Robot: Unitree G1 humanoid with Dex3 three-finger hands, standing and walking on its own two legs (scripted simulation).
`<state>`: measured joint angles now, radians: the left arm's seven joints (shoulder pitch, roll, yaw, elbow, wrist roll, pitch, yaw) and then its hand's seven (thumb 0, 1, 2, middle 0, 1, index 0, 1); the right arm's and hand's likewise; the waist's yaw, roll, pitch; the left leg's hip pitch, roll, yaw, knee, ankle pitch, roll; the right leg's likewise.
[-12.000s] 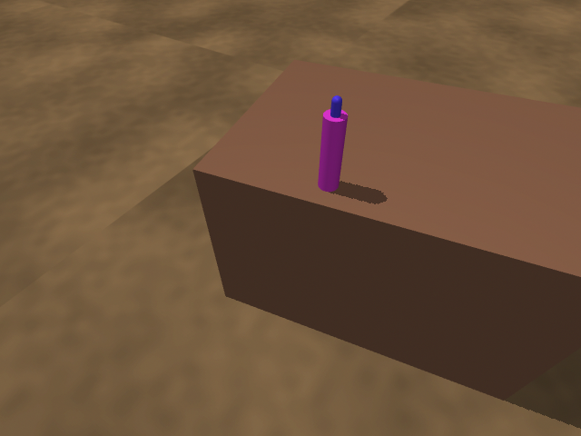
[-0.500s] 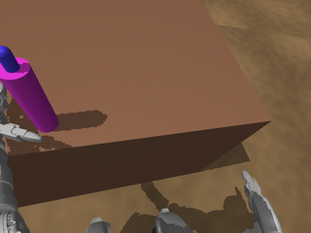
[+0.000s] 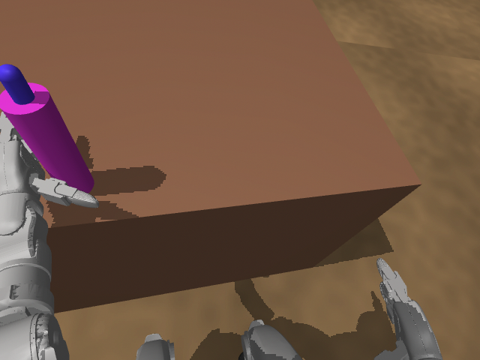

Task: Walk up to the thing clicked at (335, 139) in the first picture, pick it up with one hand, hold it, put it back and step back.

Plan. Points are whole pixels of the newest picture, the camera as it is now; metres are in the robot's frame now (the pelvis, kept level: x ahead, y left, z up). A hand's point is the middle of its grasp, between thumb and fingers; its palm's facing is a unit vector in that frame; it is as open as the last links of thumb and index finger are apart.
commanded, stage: close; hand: left
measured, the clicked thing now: (50, 140) +0.46 +0.21 +0.09
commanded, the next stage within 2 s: settle in 0.88 s
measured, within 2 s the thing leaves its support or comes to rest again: leaves its support in 1.38 s
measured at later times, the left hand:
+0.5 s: hand (61, 156) +0.48 +0.22 +0.04, palm faces +0.13 -0.99 +0.01, open 14.4 cm
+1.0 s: hand (68, 161) +0.46 +0.21 +0.04, palm faces +0.13 -0.99 +0.01, open 7.5 cm
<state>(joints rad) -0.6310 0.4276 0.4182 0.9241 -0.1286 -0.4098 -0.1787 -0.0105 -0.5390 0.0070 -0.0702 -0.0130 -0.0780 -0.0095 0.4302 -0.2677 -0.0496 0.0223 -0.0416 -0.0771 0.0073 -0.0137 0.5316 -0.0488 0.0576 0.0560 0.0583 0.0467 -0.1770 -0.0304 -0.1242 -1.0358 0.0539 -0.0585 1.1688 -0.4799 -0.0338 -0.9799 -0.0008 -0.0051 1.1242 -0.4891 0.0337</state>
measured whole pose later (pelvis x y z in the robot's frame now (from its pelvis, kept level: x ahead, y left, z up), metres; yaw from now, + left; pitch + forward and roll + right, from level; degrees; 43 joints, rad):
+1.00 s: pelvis +0.01 +0.00 +0.00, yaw +0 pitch +20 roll -2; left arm -0.58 0.39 0.41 0.90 -0.12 -0.44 -0.14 0.00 -0.11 0.90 -0.94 -0.99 -0.98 -0.99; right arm 0.43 -0.26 -0.06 -0.01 -0.03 0.02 0.03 -0.01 0.51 -0.05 0.06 0.06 0.06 0.05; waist -0.17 -0.02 -0.14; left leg -1.01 0.05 -0.04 1.15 -0.49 -0.03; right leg -0.96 0.00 0.01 1.11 -0.50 0.04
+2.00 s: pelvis +0.02 +0.00 +0.03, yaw +0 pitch +15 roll -1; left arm -0.55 0.37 0.33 0.81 -0.14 -0.26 -0.11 0.01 -0.07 1.14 -0.89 -1.05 -0.93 -1.05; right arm 0.36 -0.25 -0.06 0.14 0.00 0.05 -0.01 -0.01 0.54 -0.05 0.06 0.06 0.06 0.05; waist -0.11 0.00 -0.11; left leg -0.81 0.05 -0.02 1.00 -0.45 -0.02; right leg -0.77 -0.01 0.03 0.96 -0.46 0.04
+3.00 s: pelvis +0.02 +0.00 +0.07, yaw +0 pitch +2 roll +0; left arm -0.26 0.25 0.21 0.15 -0.18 0.21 -0.01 0.01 -0.05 1.12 -0.88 -1.06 -0.92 -1.05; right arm 0.33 -0.22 -0.08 0.42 0.04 -0.10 -0.09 -0.02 0.56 -0.04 0.05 0.06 0.05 0.05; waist -0.02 0.05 -0.07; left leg -0.43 0.04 -0.01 0.75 -0.35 -0.03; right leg -0.40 -0.03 0.02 0.74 -0.37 0.04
